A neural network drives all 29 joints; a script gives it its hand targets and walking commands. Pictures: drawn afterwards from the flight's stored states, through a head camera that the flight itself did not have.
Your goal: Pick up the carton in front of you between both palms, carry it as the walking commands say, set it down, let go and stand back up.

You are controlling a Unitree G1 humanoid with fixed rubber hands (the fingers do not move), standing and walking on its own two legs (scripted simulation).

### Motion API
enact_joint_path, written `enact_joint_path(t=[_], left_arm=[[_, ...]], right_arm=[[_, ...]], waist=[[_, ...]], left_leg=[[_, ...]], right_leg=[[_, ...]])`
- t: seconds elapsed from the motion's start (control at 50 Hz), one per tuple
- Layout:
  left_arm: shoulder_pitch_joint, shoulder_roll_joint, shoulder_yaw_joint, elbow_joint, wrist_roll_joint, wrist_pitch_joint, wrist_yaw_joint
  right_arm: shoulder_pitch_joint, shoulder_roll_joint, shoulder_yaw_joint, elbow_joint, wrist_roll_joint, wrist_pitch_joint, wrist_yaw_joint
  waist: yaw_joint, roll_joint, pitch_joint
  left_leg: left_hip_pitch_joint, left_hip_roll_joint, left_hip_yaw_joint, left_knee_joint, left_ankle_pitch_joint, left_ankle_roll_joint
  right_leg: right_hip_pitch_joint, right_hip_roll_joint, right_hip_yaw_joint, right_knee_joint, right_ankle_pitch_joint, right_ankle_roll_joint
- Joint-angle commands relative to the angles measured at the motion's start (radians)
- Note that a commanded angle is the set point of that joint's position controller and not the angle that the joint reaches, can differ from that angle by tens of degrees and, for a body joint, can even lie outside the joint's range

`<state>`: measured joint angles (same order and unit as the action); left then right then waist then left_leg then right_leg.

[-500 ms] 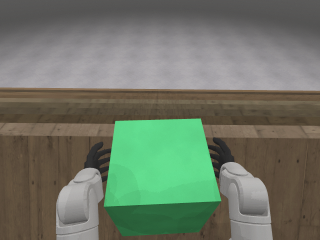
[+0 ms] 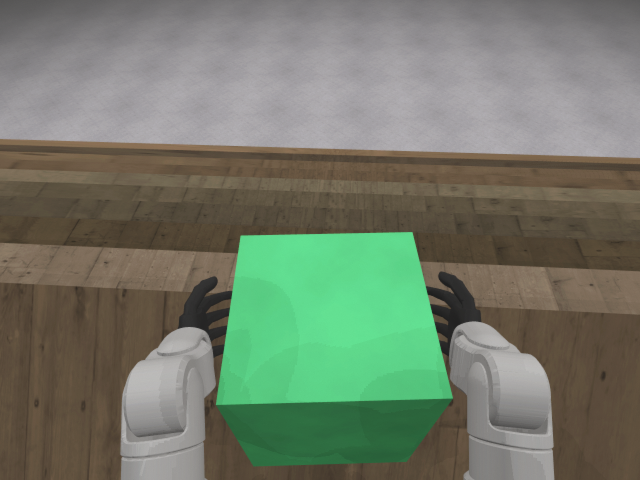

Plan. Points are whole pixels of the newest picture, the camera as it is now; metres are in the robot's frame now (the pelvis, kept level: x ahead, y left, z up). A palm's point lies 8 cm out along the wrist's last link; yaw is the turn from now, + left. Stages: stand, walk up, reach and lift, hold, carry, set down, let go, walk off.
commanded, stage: carry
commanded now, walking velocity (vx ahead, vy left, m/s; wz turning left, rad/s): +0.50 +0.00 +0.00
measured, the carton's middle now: (328, 355) +0.28 +0.00 -0.01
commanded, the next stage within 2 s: none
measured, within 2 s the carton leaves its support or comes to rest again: neither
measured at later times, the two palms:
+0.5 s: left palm (239, 134) +0.64 +0.15 +0.07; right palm (418, 142) +0.60 -0.14 +0.08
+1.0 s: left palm (270, 43) +1.00 +0.13 +0.07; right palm (400, 39) +1.01 -0.17 +0.07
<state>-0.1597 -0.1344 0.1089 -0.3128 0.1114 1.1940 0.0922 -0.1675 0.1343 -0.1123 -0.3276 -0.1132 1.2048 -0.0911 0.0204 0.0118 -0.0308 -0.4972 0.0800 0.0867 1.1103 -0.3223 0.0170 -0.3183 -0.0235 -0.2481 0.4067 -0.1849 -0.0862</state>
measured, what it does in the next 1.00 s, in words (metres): walks ahead: left foot, then right foot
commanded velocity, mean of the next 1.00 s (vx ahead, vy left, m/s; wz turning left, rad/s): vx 0.50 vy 0.00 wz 0.00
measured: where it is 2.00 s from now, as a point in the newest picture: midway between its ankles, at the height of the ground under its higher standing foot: (313, 246)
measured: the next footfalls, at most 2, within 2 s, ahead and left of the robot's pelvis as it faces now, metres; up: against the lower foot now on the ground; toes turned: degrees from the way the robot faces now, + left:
left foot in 0.32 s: +0.41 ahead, +0.10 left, +0.00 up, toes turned +8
right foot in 0.80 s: +0.70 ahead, -0.08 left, +0.00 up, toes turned -8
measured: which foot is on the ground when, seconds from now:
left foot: up 0.00-0.30, down 0.32-0.82, up 0.84-1.00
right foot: down 0.00-0.34, up 0.36-0.78, down 0.80-1.00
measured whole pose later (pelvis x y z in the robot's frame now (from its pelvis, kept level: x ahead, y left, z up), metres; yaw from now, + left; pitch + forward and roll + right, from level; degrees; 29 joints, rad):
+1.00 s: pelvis +0.63 -0.03 -0.02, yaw -2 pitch +5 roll +1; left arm -0.65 -0.02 0.22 0.06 0.04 1.20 0.14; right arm -0.67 0.03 -0.23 0.04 -0.08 1.21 -0.12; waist 0.07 -0.01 0.09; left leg -0.56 0.00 -0.02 1.18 -0.41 0.05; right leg -0.42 0.04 -0.14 0.60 -0.27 -0.13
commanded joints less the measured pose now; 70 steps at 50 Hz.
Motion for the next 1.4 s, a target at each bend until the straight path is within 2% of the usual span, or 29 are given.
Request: enact_joint_path(t=[0.0,0.2,0.28,0.3,0.32,0.34,0.36,0.4,0.42,0.62,0.7,0.76,0.78,0.8,0.82,0.84,0.9,0.98,1.06,1.08,1.12,1.16,1.2,1.24,1.28,1.3,1.34,1.36,1.38], left_arm=[[-0.477,-0.986,-0.751,-0.13,-0.442,-0.029,-0.273],[-0.387,-0.854,-0.718,-0.144,-0.415,0.005,-0.276],[-0.446,-0.806,-0.713,-0.161,-0.414,0.031,-0.265],[-0.479,-0.791,-0.716,-0.163,-0.415,0.037,-0.261],[-0.52,-0.793,-0.73,-0.167,-0.423,0.048,-0.257],[-0.532,-0.789,-0.726,-0.159,-0.425,0.051,-0.254],[-0.567,-0.807,-0.728,-0.138,-0.422,0.048,-0.25],[-0.624,-0.845,-0.727,-0.118,-0.416,0.033,-0.243],[-0.639,-0.852,-0.725,-0.096,-0.41,0.024,-0.237],[-0.93,-0.757,-0.644,0.154,-0.404,-0.011,-0.18],[-1.041,-0.806,-0.59,0.271,-0.43,-0.007,-0.183],[-1.099,-0.854,-0.549,0.333,-0.45,-0.012,-0.192],[-1.12,-0.873,-0.532,0.344,-0.456,-0.014,-0.198],[-1.129,-0.881,-0.507,0.361,-0.459,-0.014,-0.202],[-1.146,-0.876,-0.508,0.368,-0.459,-0.017,-0.206],[-1.174,-0.94,-0.519,0.367,-0.489,-0.016,-0.217],[-1.312,-1.044,-0.56,0.246,-0.562,-0.023,-0.235],[-1.305,-1.054,-0.597,0.136,-0.581,-0.025,-0.222],[-1.226,-0.983,-0.625,0.106,-0.55,-0.02,-0.213],[-1.204,-0.963,-0.63,0.121,-0.543,-0.019,-0.214],[-1.16,-0.928,-0.633,0.161,-0.525,-0.016,-0.219],[-1.137,-0.902,-0.623,0.199,-0.517,-0.015,-0.225],[-1.131,-0.885,-0.607,0.253,-0.503,-0.011,-0.229],[-1.132,-0.895,-0.597,0.319,-0.504,-0.011,-0.236],[-1.151,-0.906,-0.577,0.377,-0.513,-0.016,-0.246],[-1.15,-0.908,-0.559,0.408,-0.505,-0.019,-0.251],[-1.199,-0.929,-0.531,0.446,-0.502,-0.016,-0.257],[-1.225,-0.913,-0.505,0.467,-0.491,-0.008,-0.252],[-1.24,-0.911,-0.469,0.51,-0.459,-0.003,-0.24]], right_arm=[[-0.42,0.987,0.756,-0.076,0.398,-0.044,0.252],[-0.378,0.89,0.748,-0.12,0.388,-0.012,0.237],[-0.418,0.847,0.728,-0.119,0.404,0.016,0.245],[-0.43,0.83,0.72,-0.112,0.405,0.02,0.246],[-0.444,0.798,0.702,-0.093,0.398,0.023,0.249],[-0.458,0.81,0.704,-0.071,0.411,0.023,0.251],[-0.493,0.828,0.715,-0.08,0.429,0.024,0.253],[-0.578,0.87,0.739,-0.079,0.455,0.015,0.258],[-0.627,0.88,0.755,-0.079,0.468,0.008,0.259],[-0.934,0.766,0.668,0.174,0.493,-0.026,0.237],[-1.019,0.816,0.599,0.321,0.486,-0.027,0.229],[-1.106,0.877,0.571,0.374,0.492,-0.033,0.225],[-1.138,0.891,0.565,0.378,0.494,-0.034,0.221],[-1.152,0.904,0.555,0.383,0.49,-0.033,0.218],[-1.144,0.953,0.54,0.391,0.478,-0.029,0.212],[-1.182,0.944,0.531,0.377,0.464,-0.03,0.201],[-1.223,0.989,0.522,0.3,0.445,-0.035,0.174],[-1.154,0.978,0.538,0.222,0.421,-0.041,0.148],[-1.107,0.933,0.592,0.168,0.404,-0.046,0.134],[-1.106,0.919,0.601,0.169,0.401,-0.045,0.135],[-1.098,0.89,0.617,0.185,0.4,-0.042,0.143],[-1.103,0.866,0.619,0.206,0.4,-0.033,0.156],[-1.09,0.848,0.601,0.271,0.389,-0.02,0.17],[-1.069,0.826,0.568,0.326,0.371,-0.015,0.178],[-1.046,0.815,0.529,0.38,0.361,-0.009,0.186],[-1.064,0.813,0.514,0.396,0.355,-0.008,0.19],[-1.105,0.809,0.472,0.424,0.37,-0.004,0.206],[-1.102,0.818,0.456,0.458,0.383,-0.004,0.216],[-1.14,0.823,0.434,0.489,0.407,0.001,0.227]], waist=[[-0.006,-0.105,-0.362],[0.011,-0.155,-0.164],[-0.03,-0.148,-0.245],[-0.07,-0.083,-0.31],[-0.085,0.137,-0.417],[-0.08,0.304,-0.426],[-0.074,0.234,-0.401],[-0.078,0.044,-0.367],[-0.067,0.023,-0.361],[-0.09,0.102,-0.271],[-0.084,0.127,-0.246],[0.017,0.15,-0.348],[0.063,0.063,-0.414],[0.082,-0.117,-0.464],[0.042,-0.374,-0.574],[0.054,-0.299,-0.544],[0.036,-0.076,-0.474],[0.043,-0.071,-0.517],[0.067,-0.123,-0.526],[0.063,-0.158,-0.552],[0.068,-0.142,-0.524],[0.137,-0.08,-0.44],[0.154,-0.087,-0.367],[0.105,-0.018,-0.29],[0.056,-0.111,-0.227],[-0.06,-0.171,-0.326],[-0.262,-0.093,-0.408],[-0.334,0.087,-0.339],[-0.334,0.197,-0.15]], left_leg=[[-0.136,0.031,-0.017,-0.111,0.059,-0.001],[-0.117,-0.043,0.136,-0.543,0.288,0.017],[0.258,-0.133,0.217,-0.641,0.24,0.044],[0.468,-0.076,0.129,-0.623,0.181,0.049],[0.692,0.223,-0.352,-0.688,0.019,0.169],[0.786,0.336,-0.668,-0.833,0.063,0.27],[0.75,0.326,-0.576,-0.809,0.172,0.268],[0.619,0.271,-0.391,-0.758,0.322,0.213],[0.55,0.247,-0.321,-0.773,0.296,0.184],[0.512,0.151,-0.076,-0.742,0.445,0.187],[0.51,0.107,-0.015,-0.688,0.647,0.135],[0.514,0.096,0.072,-0.435,0.914,0.063],[0.424,0.061,0.089,-0.216,0.736,0.037],[0.248,-0.021,0.074,-0.003,0.296,0.029],[-0.069,-0.188,-0.042,0.235,-0.216,0.005],[-0.172,-0.144,-0.149,0.328,-0.211,0.038],[-0.191,-0.062,-0.152,0.195,-0.095,0.046],[-0.193,-0.046,-0.131,-0.027,-0.079,0.028],[-0.255,-0.076,-0.055,-0.116,-0.027,0.023],[-0.274,-0.066,-0.051,0.017,0.105,0.041],[-0.383,-0.054,-0.064,0.059,0.11,0.054],[-0.633,-0.056,-0.085,-0.112,0.221,0.043],[-0.613,-0.072,-0.051,-0.241,0.37,0.036],[-0.241,-0.085,-0.008,-0.558,0.766,0.026],[0.14,-0.103,0.052,-0.577,0.952,0.036],[0.409,-0.119,0.082,-0.346,1.043,0.053],[0.64,-0.144,0.125,-0.364,0.771,0.073],[0.7,-0.068,0.054,-0.554,0.73,0.133],[0.542,0.008,-0.065,-0.692,0.732,0.151]], right_leg=[[0.416,-0.282,0.311,-0.198,0.214,-0.056],[0.44,-0.201,0.12,-0.156,0.472,-0.033],[0.359,-0.157,0.011,0.166,0.673,0.029],[0.211,-0.12,0.016,0.37,0.48,0.05],[-0.056,-0.025,0.034,0.701,0.152,0.089],[-0.312,0.084,0.153,0.916,-0.308,0.087],[-0.377,0.014,0.257,1.028,-0.306,0.056],[-0.394,-0.052,0.275,0.987,-0.231,0.025],[-0.366,-0.071,0.277,0.92,-0.181,0.022],[-0.438,-0.039,0.141,0.48,0.054,0.036],[-0.286,0.035,0.064,0.218,0.139,0.006],[0.007,0.103,0.041,0.143,0.097,-0.018],[0.195,0.065,0.092,0.103,0.107,-0.011],[0.374,-0.126,0.363,0.149,0.236,-0.001],[0.602,-0.303,0.811,0.032,0.225,-0.167],[0.624,-0.313,0.789,0.036,0.238,-0.193],[0.475,-0.243,0.571,0.083,0.429,-0.151],[0.493,-0.226,0.499,0.105,0.46,-0.154],[0.549,-0.213,0.413,0.186,0.787,-0.169],[0.583,-0.212,0.387,0.243,0.843,-0.155],[0.622,-0.207,0.406,0.281,0.792,-0.147],[0.802,-0.156,0.443,0.33,0.546,-0.107],[0.73,-0.128,0.442,0.385,0.568,-0.11],[0.371,-0.038,0.309,0.375,0.255,-0.068],[0.047,-0.016,0.227,0.387,0.09,-0.051],[-0.075,-0.063,0.17,0.534,0.199,-0.021],[-0.089,-0.082,0.103,0.962,0.503,0.044],[-0.192,-0.005,0.083,1.339,0.228,0.069],[-0.268,0.14,0.112,1.603,-0.462,0.059]])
